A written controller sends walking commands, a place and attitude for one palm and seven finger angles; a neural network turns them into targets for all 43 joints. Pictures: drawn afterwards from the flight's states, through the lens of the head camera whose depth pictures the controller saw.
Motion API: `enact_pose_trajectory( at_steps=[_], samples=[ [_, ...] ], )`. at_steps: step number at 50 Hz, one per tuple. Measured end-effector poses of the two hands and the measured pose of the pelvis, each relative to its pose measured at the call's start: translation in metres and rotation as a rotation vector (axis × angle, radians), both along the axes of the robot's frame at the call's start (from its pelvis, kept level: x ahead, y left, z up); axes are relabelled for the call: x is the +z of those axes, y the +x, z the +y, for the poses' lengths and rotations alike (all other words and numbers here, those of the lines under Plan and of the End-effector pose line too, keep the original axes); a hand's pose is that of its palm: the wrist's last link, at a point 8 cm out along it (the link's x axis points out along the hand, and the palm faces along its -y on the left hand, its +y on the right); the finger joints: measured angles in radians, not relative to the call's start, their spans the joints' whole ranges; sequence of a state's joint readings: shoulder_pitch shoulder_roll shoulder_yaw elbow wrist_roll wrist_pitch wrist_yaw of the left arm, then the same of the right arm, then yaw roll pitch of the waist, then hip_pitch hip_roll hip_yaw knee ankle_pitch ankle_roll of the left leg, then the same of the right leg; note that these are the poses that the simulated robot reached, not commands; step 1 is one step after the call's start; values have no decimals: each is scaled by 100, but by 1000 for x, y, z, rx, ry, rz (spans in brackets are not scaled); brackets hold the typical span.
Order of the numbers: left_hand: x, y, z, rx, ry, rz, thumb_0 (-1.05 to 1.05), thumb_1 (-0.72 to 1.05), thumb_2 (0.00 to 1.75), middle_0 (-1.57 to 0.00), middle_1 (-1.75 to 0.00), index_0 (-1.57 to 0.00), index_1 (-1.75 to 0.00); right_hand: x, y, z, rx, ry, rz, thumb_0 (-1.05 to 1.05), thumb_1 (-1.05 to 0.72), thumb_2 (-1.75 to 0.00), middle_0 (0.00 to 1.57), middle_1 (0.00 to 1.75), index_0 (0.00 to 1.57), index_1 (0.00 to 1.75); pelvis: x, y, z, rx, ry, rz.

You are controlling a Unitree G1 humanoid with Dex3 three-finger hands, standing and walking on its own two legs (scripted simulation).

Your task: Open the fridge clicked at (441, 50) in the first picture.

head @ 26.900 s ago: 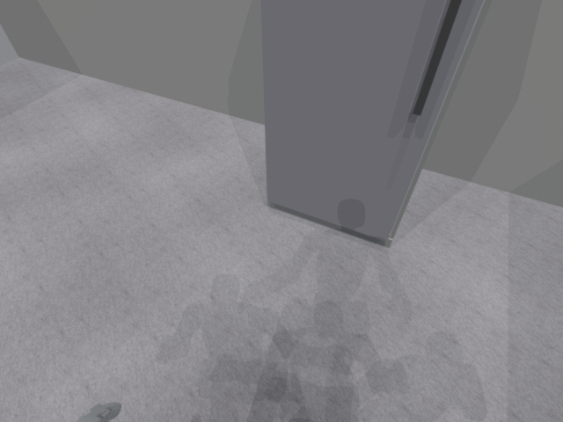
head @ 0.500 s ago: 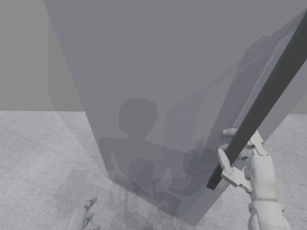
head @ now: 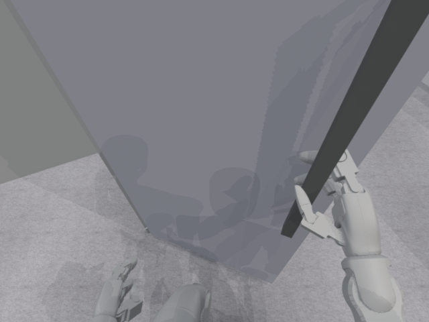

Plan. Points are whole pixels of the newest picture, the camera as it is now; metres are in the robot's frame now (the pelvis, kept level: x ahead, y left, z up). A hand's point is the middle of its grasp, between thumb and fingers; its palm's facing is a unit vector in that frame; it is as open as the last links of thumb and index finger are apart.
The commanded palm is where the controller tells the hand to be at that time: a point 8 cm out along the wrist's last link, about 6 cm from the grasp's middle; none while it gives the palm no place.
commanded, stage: walk backward, drawing the door open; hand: right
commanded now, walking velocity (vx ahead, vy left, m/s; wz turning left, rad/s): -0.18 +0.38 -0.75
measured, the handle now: (324, 155) +0.33 -0.10 +0.19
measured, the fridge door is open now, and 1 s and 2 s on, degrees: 46 79 73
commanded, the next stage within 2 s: stop walking and hold the door back in 0.72 s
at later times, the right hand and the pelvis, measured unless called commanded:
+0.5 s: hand (229, 306) +0.14 +0.01 +0.12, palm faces +0.37 +0.91 -0.20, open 7.0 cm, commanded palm +0.09 -0.03 +0.14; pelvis -0.06 +0.23 -0.02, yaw -22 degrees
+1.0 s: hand out of the picture +0.06 +0.11 +0.13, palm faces +0.79 +0.55 -0.25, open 6.3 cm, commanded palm +0.03 +0.06 +0.12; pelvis -0.03 +0.44 +0.00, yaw -41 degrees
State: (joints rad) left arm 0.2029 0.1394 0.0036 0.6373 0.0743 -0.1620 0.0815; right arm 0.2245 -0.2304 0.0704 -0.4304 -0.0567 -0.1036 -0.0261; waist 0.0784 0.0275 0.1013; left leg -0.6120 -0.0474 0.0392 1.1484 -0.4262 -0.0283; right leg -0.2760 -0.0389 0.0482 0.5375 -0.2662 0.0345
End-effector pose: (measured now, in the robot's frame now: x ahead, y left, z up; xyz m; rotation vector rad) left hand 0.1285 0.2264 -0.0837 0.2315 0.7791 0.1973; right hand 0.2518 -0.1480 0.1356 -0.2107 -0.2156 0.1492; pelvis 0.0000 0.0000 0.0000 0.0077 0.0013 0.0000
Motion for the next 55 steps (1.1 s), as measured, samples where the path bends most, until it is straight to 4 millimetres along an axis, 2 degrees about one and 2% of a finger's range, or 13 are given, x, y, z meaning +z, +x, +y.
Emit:
enact_pose_trajectory(
  at_steps=[5,10,12,17,21,24,32,37,40,43,48,52,55],
  samples=[
    [-2,-3,30,-114,-51,32,1,90,90,-20,-30,-20,-30,2,-34,19,-118,-2,26,-7,-63,-81,32,130,18,118,6,-24,50,-51,49,-8],
    [-26,13,79,-174,-101,20,1,89,90,-21,-30,-20,-31,0,-66,43,-303,-41,-25,-10,-59,-85,35,132,17,119,-15,-31,117,-121,24,8],
    [-32,21,100,-191,-94,26,1,90,90,-21,-30,-20,-31,0,-79,53,-371,-42,-17,-10,-58,-86,37,134,17,121,-15,-39,135,-163,31,-9],
    [-14,38,140,-230,-29,3,1,90,90,-20,-30,-20,-30,4,-110,75,-440,-41,21,-9,-58,-84,38,133,20,127,-4,-47,171,-258,-24,-23],
    [4,52,155,-308,22,-55,1,90,90,-20,-30,-20,-30,2,-134,92,-464,-22,3,-10,-58,-83,38,134,21,126,-5,-52,198,-340,-11,-5],
    [6,61,163,-371,53,-116,1,90,90,-20,-30,-20,-30,-5,-148,106,-478,8,-70,-10,-58,-82,40,136,22,125,-20,-58,219,-372,2,5],
    [17,48,188,-560,5,7,1,90,90,-20,-30,-20,-30,0,-187,149,-650,17,-3,-8,-61,-80,42,137,25,129,9,-59,297,-484,55,-43],
    [4,60,219,-613,-60,35,1,90,90,-21,-30,-20,-31,3,-210,182,-807,-7,32,-8,-61,-80,41,137,25,132,6,-43,345,-543,69,-30],
    [-14,79,241,-646,-95,29,1,89,90,-21,-30,-20,-31,2,-222,202,-923,-67,12,-10,-60,-80,42,138,24,133,-10,-28,380,-576,28,0],
    [-21,98,265,-665,-61,43,1,90,90,-21,-30,-20,-31,3,-233,223,-1004,-68,31,-10,-61,-81,43,138,24,134,-9,-26,402,-625,15,-13],
    [-10,122,290,-717,9,30,1,90,90,-20,-30,-20,-30,3,-244,243,-1072,-40,34,-9,-60,-81,45,139,29,137,2,-26,427,-698,-35,-12],
    [4,132,297,-775,38,-13,1,90,90,-20,-30,-20,-30,2,-241,244,-1100,-6,9,-8,-60,-83,45,140,35,138,5,-32,447,-742,-48,-7],
    [15,133,300,-813,48,-46,1,90,90,-20,-30,-20,-30,2,-237,241,-1106,26,-10,-6,-62,-84,45,140,39,139,5,-41,462,-758,-49,-2]
  ],
)
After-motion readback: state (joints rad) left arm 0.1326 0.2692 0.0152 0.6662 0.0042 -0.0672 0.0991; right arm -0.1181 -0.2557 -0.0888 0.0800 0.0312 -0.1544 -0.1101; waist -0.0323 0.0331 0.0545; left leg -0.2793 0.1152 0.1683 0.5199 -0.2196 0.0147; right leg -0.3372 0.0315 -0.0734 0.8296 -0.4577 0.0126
